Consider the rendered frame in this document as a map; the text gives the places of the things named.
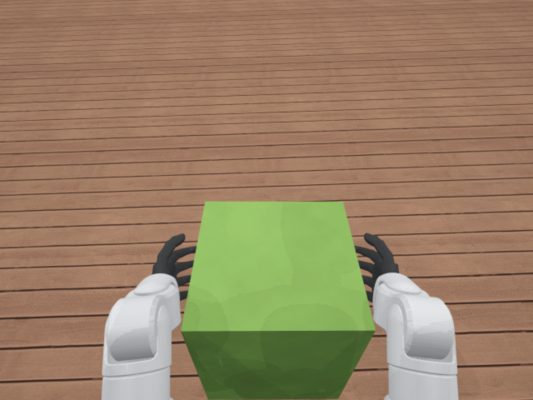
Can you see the robot left hand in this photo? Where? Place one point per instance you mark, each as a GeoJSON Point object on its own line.
{"type": "Point", "coordinates": [166, 261]}

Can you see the carton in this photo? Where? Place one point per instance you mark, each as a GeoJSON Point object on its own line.
{"type": "Point", "coordinates": [276, 307]}

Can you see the robot right hand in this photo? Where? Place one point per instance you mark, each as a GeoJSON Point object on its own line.
{"type": "Point", "coordinates": [383, 261]}

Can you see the robot left forearm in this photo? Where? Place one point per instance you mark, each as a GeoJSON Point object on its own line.
{"type": "Point", "coordinates": [137, 352]}

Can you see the robot right forearm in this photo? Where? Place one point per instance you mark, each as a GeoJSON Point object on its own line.
{"type": "Point", "coordinates": [420, 340]}

